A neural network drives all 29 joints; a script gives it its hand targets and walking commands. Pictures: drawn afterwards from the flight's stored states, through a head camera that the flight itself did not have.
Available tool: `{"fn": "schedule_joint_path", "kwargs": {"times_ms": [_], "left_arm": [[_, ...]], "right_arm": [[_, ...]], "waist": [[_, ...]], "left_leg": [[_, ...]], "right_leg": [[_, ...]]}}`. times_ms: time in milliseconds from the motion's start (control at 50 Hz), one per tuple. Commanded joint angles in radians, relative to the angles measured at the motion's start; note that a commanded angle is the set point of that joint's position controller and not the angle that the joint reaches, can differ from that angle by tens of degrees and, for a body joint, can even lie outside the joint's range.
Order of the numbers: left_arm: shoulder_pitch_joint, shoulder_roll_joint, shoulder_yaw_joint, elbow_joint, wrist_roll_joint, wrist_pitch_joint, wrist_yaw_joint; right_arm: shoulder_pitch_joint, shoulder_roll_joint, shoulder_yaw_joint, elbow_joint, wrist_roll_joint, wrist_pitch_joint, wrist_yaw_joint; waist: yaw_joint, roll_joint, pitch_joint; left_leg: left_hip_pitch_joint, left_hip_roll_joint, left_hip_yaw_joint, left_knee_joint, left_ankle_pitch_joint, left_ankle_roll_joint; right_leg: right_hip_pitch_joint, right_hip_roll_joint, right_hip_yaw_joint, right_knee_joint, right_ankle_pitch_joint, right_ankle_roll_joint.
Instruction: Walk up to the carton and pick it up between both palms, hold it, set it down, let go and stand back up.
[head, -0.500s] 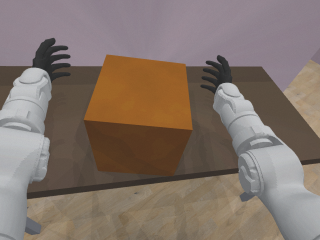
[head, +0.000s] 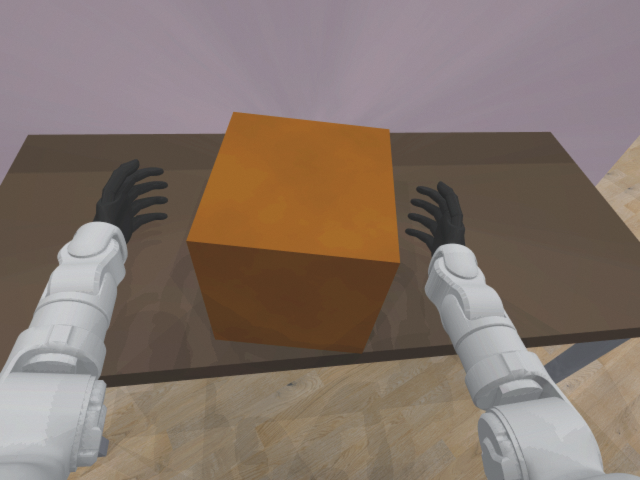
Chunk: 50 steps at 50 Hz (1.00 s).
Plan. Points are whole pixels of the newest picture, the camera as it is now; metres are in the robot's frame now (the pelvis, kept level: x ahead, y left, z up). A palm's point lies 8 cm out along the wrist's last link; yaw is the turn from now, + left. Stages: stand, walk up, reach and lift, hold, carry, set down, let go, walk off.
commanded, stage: set down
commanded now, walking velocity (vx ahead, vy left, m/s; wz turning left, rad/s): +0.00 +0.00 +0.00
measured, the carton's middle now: (300, 237) +0.47 +0.00 +0.00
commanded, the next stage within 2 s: none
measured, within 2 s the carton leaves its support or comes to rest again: neither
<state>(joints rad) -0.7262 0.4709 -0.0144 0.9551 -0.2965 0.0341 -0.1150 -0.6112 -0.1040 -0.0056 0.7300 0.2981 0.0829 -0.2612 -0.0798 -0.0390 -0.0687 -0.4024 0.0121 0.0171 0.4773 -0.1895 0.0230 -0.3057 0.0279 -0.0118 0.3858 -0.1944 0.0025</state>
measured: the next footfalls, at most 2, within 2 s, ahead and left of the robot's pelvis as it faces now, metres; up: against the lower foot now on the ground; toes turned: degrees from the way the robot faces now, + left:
none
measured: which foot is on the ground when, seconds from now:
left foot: down 0.00-1.00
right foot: down 0.00-1.00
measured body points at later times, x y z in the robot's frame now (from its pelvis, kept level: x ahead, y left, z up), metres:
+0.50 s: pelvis +0.00 +0.00 +0.00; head +0.02 +0.03 +0.45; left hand +0.36 +0.25 +0.04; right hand +0.33 -0.17 +0.04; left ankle +0.03 +0.10 -0.74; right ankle -0.01 -0.12 -0.74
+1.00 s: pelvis -0.01 +0.00 -0.01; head +0.01 +0.04 +0.44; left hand +0.29 +0.27 -0.01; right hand +0.28 -0.16 -0.01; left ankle +0.03 +0.10 -0.74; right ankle -0.01 -0.12 -0.74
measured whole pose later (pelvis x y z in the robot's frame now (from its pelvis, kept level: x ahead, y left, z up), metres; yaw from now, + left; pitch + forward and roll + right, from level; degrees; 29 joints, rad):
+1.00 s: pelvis -0.01 +0.00 -0.01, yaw +0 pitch -2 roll -2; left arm -0.16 0.43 -0.05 0.64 -0.31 -0.19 -0.15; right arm -0.09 -0.01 0.01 0.57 0.20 -0.20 -0.26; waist 0.02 -0.03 0.07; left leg -0.28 0.01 0.02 0.56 -0.25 0.03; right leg -0.18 0.03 -0.01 0.47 -0.26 0.00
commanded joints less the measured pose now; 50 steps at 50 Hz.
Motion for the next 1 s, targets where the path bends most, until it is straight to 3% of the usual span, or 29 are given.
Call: {"fn": "schedule_joint_path", "kwargs": {"times_ms": [0, 160, 200, 280, 440, 580, 680, 760, 780, 820, 940, 980], "left_arm": [[-0.445, 0.184, 0.068, -0.225, 0.013, -0.029, -0.009], [-0.345, 0.156, 0.067, -0.289, 0.026, -0.034, -0.01], [-0.322, 0.156, 0.068, -0.33, 0.024, -0.045, -0.008], [-0.251, 0.159, 0.086, -0.371, 0.024, -0.06, -0.009], [-0.138, 0.164, 0.09, -0.443, 0.004, -0.093, -0.011], [0.017, 0.152, 0.078, -0.451, 0.003, -0.134, -0.02], [0.018, 0.164, 0.053, -0.463, -0.025, -0.173, -0.018], [0.165, 0.143, 0.053, -0.455, -0.017, -0.206, -0.025], [0.177, 0.145, 0.052, -0.446, -0.016, -0.213, -0.031], [0.182, 0.153, 0.054, -0.467, -0.013, -0.233, -0.029], [0.278, 0.154, 0.046, -0.49, -0.022, -0.287, -0.032], [0.32, 0.143, 0.034, -0.502, -0.022, -0.307, -0.028]], "right_arm": [[-0.329, -0.13, -0.025, -0.224, -0.003, -0.047, -0.003], [-0.233, -0.111, -0.033, -0.278, -0.02, -0.066, 0.005], [-0.204, -0.106, -0.048, -0.316, -0.032, -0.083, 0.003], [-0.147, -0.099, -0.031, -0.347, -0.031, -0.108, 0.005], [-0.039, -0.073, -0.017, -0.403, -0.05, -0.142, 0.002], [0.104, -0.036, -0.002, -0.391, -0.062, -0.179, -0.002], [0.1, -0.024, -0.018, -0.412, -0.082, -0.211, -0.003], [0.214, -0.008, 0.0, -0.385, -0.086, -0.248, -0.002], [0.23, -0.004, -0.003, -0.374, -0.093, -0.26, -0.006], [0.228, 0.001, -0.001, -0.385, -0.096, -0.288, -0.001], [0.309, 0.022, -0.002, -0.354, -0.113, -0.351, 0.006], [0.338, 0.026, 0.0, -0.341, -0.114, -0.377, 0.01]], "waist": [[0.007, 0.188, -0.495], [0.028, 0.171, -0.373], [0.022, 0.176, -0.401], [0.044, 0.164, -0.403], [0.062, 0.156, -0.373], [0.071, 0.164, -0.299], [0.067, 0.172, -0.268], [0.078, 0.151, -0.226], [0.067, 0.145, -0.225], [0.085, 0.174, -0.236], [0.086, 0.158, -0.18], [0.085, 0.183, -0.184]], "left_leg": [[0.473, 0.002, -0.001, 0.01, 0.389, -0.078], [0.468, 0.004, 0.006, -0.01, 0.34, -0.074], [0.472, 0.004, 0.006, -0.002, 0.35, -0.078], [0.475, 0.006, 0.005, 0.008, 0.392, -0.078], [0.445, 0.011, 0.005, 0.005, 0.35, -0.075], [0.421, 0.016, -0.003, -0.002, 0.299, -0.072], [0.377, 0.021, -0.009, -0.007, 0.205, -0.07], [0.395, 0.028, -0.021, 0.002, 0.266, -0.071], [0.396, 0.026, -0.024, 0.008, 0.268, -0.07], [0.383, 0.025, -0.024, 0.015, 0.255, -0.077], [0.35, 0.028, -0.03, 0.017, 0.222, -0.076], [0.352, 0.028, -0.034, 0.025, 0.238, -0.083]], "right_leg": [[0.063, 0.008, -0.023, -0.05, 0.256, -0.007], [0.044, 0.004, -0.03, -0.067, 0.163, -0.018], [0.052, 0.004, -0.03, -0.06, 0.179, -0.016], [0.072, 0.005, -0.025, -0.047, 0.198, -0.014], [0.076, -0.002, -0.008, -0.045, 0.143, -0.019], [0.082, -0.012, 0.002, -0.044, 0.094, -0.028], [0.054, -0.02, 0.006, -0.039, 0.006, -0.034], [0.084, -0.016, 0.009, -0.03, 0.047, -0.04], [0.083, -0.018, 0.012, -0.03, 0.049, -0.038], [0.075, -0.02, 0.012, -0.022, 0.02, -0.043], [0.084, -0.023, 0.02, -0.007, -0.008, -0.042], [0.081, -0.023, 0.023, 0.003, 0.004, -0.048]]}}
